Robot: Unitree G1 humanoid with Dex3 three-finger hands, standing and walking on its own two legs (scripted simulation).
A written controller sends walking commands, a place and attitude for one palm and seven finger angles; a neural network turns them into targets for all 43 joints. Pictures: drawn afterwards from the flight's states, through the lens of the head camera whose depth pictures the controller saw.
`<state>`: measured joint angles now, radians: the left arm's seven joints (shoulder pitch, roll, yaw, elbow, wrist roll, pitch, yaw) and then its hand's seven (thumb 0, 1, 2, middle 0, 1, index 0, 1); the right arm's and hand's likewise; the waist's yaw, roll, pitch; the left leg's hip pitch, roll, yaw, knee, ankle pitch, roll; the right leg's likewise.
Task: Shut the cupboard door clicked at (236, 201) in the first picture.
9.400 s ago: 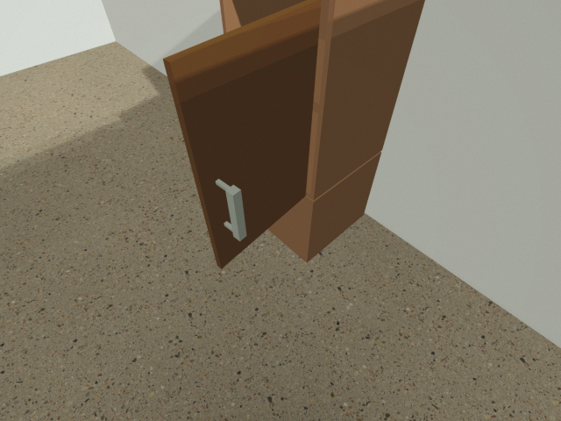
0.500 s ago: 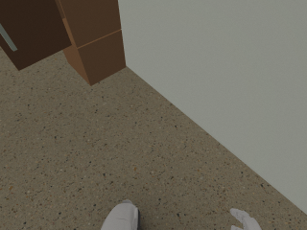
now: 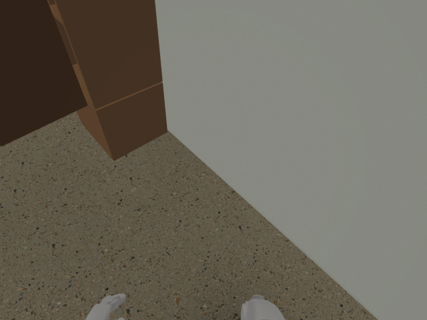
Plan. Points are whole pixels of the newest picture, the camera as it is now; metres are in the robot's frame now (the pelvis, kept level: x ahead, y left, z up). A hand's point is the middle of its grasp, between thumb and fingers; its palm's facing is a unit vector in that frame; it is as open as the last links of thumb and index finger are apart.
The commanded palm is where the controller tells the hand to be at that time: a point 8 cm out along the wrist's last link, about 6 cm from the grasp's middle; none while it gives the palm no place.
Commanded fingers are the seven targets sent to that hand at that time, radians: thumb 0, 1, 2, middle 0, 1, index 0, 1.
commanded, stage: walk to a spot facing it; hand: left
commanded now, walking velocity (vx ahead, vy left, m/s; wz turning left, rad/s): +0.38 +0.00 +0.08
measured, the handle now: out of the picture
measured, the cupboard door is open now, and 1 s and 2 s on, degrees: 95 95 95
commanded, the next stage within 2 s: turn to face it in 0.78 s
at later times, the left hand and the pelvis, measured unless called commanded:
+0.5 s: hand (141, 315) +0.16 +0.15 -0.18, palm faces +0.19 -0.96 -0.20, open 7.2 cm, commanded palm none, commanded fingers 0.00 0.90 0.90 -0.20 -0.30 -0.20 -0.30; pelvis +0.21 -0.03 +0.00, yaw +8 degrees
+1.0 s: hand (129, 197) +0.45 +0.23 -0.17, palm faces +0.22 -0.96 -0.18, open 7.3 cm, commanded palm none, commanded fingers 0.00 0.90 0.90 -0.20 -0.30 -0.20 -0.30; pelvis +0.41 +0.03 +0.00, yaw +13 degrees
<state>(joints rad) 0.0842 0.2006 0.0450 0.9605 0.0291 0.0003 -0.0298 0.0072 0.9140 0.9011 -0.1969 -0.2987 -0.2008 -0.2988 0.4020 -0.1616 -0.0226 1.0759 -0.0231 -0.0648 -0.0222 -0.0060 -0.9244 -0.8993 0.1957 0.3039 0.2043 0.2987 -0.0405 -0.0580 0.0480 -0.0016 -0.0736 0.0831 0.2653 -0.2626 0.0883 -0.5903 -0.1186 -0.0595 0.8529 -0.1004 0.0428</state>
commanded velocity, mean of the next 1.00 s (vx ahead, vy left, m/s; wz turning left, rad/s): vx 0.28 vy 0.00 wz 0.22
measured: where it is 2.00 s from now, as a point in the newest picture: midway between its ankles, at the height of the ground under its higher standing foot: (197, 253)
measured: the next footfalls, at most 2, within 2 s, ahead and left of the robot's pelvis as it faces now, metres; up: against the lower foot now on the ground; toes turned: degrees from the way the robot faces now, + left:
right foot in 0.14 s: +0.19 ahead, -0.13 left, +0.00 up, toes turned -6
left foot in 0.62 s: +0.40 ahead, +0.12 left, +0.00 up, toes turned +17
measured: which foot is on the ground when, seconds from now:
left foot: down 0.00-0.16, up 0.18-0.60, down 0.62-1.00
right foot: up 0.00-0.12, down 0.14-0.62, up 0.64-1.00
